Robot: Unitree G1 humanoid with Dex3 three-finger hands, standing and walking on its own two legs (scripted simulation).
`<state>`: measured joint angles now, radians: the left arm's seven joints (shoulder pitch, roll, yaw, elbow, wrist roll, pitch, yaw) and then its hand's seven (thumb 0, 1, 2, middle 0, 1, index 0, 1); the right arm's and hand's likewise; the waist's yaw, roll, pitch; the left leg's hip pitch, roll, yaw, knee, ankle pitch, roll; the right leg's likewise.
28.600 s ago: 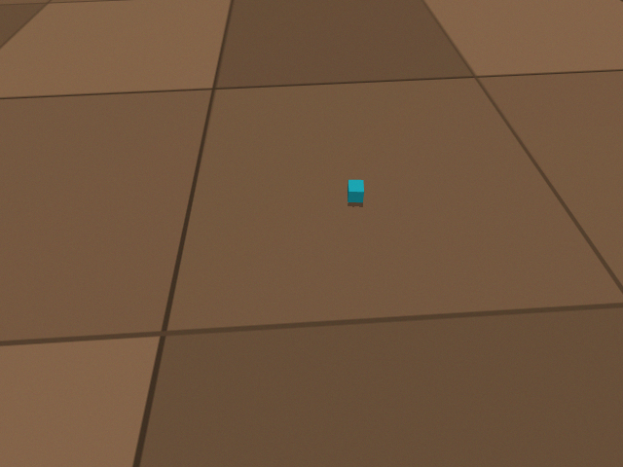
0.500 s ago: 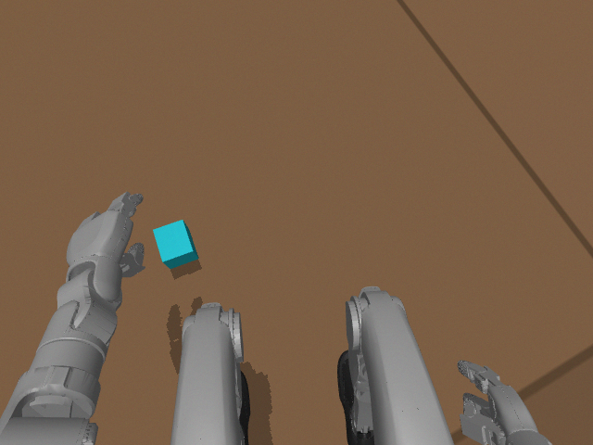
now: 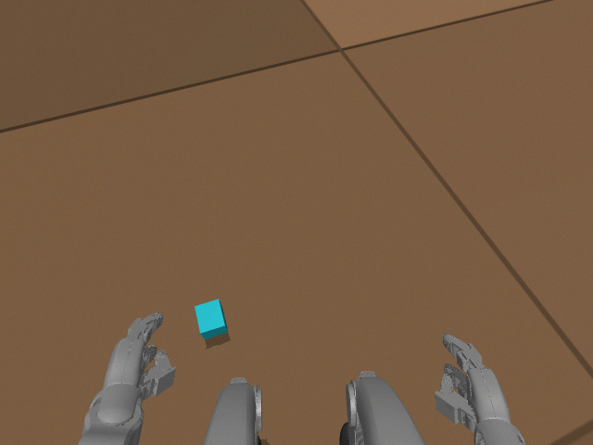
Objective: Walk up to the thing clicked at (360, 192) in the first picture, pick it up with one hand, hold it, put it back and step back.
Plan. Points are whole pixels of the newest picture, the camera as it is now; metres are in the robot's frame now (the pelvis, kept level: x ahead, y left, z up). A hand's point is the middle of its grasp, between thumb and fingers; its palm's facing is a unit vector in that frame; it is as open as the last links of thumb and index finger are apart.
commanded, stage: home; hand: left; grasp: from above
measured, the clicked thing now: (211, 319) +0.47 +0.23 -0.60
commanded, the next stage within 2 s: none
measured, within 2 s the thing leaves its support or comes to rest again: neither
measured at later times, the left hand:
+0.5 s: hand (133, 390) +0.20 +0.19 +0.04, palm faces +0.08 -0.98 -0.20, open 7.4 cm
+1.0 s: hand (139, 393) +0.20 +0.18 +0.04, palm faces +0.07 -0.98 -0.20, open 7.8 cm
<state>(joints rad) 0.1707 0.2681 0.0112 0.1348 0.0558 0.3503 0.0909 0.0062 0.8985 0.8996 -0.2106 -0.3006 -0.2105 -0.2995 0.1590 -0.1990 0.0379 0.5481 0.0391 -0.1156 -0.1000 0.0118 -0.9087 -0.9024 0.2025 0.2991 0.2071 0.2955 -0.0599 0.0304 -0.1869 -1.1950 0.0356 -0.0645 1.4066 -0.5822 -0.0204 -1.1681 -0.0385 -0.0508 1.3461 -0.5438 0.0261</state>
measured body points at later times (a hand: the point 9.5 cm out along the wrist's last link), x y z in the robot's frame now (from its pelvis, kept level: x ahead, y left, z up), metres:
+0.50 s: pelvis +0.05 +0.00 +0.08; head +0.06 +0.01 +0.53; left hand +0.20 +0.24 +0.05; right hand +0.22 -0.24 +0.03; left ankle +0.04 +0.13 -0.60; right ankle +0.05 -0.14 -0.60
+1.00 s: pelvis +0.04 +0.00 +0.08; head +0.06 +0.00 +0.53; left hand +0.19 +0.23 +0.05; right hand +0.20 -0.24 +0.02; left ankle +0.04 +0.13 -0.60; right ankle +0.05 -0.14 -0.60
